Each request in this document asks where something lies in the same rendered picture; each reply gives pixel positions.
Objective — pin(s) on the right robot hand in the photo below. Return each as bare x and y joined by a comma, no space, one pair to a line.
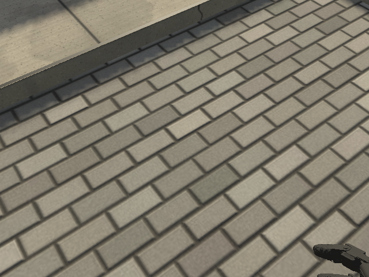
350,256

